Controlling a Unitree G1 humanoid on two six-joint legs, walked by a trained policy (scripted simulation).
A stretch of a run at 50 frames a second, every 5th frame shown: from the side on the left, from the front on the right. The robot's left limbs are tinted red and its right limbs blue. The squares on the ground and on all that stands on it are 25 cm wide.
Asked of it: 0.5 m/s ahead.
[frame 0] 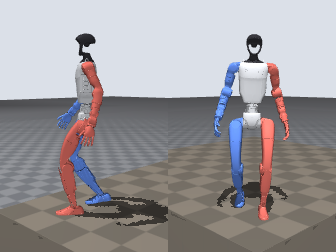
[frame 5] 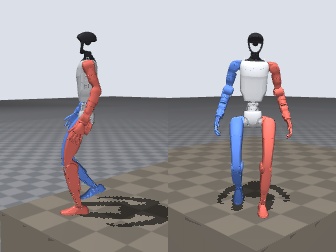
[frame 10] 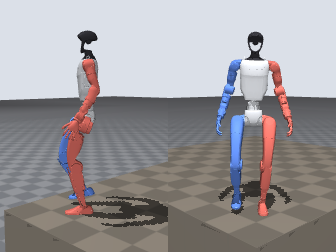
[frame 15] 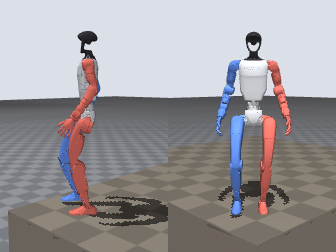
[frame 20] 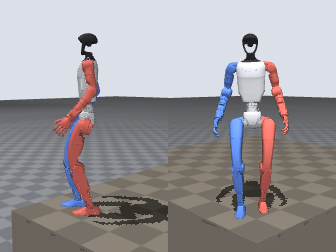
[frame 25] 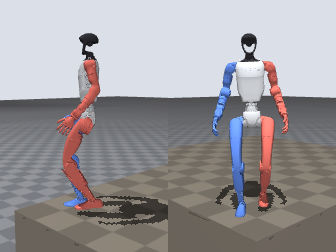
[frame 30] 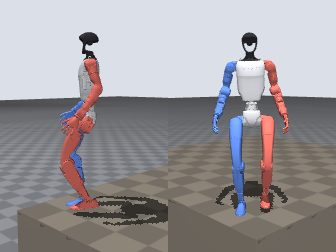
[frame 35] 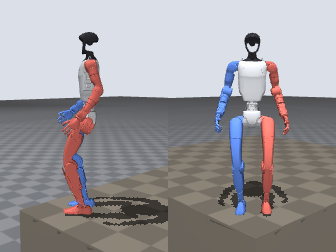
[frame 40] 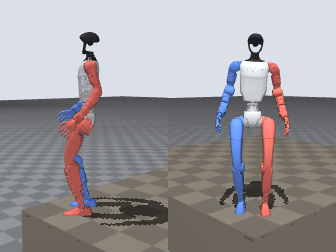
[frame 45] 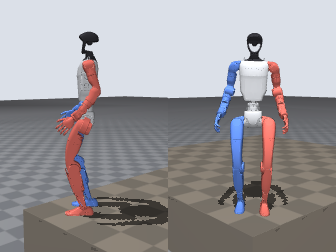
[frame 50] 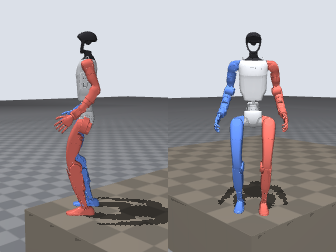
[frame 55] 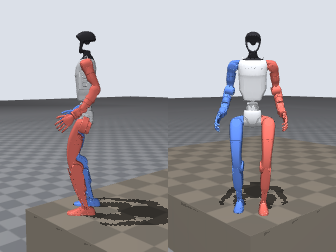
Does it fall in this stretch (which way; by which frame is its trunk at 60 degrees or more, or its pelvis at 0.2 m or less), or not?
no
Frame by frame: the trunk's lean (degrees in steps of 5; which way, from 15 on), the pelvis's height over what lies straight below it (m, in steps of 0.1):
0: 0, 0.8
5: 5, 0.8
10: 0, 0.8
15: 0, 0.8
20: 0, 0.8
25: 0, 0.8
30: 0, 0.8
35: 0, 0.8
40: 5, 0.8
45: 5, 0.8
50: 0, 0.8
55: 0, 0.8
